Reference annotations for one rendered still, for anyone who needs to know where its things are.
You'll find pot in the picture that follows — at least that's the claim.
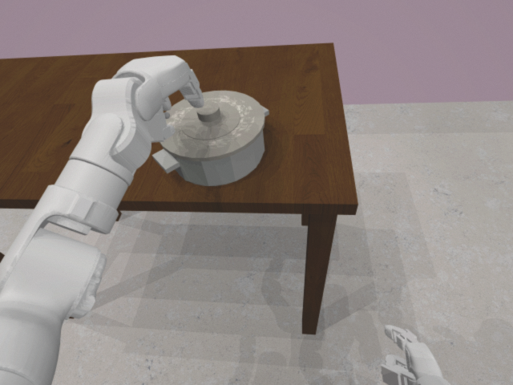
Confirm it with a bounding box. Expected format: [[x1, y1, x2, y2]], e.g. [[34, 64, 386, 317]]
[[152, 106, 269, 186]]

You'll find left robot hand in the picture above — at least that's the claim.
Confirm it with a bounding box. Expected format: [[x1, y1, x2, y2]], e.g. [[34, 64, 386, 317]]
[[116, 55, 204, 143]]

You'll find robot left forearm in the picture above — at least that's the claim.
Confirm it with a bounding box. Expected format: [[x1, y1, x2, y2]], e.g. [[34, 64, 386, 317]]
[[0, 68, 163, 293]]

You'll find right robot hand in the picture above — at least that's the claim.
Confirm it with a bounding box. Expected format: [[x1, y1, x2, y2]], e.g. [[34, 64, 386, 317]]
[[381, 325, 443, 385]]

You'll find robot left upper arm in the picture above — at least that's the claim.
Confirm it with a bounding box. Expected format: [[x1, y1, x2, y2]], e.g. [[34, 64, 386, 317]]
[[0, 228, 107, 385]]

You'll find lid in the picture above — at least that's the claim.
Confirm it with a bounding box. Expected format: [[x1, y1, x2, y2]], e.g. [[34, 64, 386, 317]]
[[160, 91, 265, 161]]

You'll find knob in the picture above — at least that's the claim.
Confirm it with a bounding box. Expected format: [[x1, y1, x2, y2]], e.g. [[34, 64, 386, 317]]
[[196, 102, 220, 122]]

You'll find table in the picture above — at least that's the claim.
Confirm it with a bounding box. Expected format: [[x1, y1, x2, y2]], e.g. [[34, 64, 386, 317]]
[[0, 43, 358, 334]]

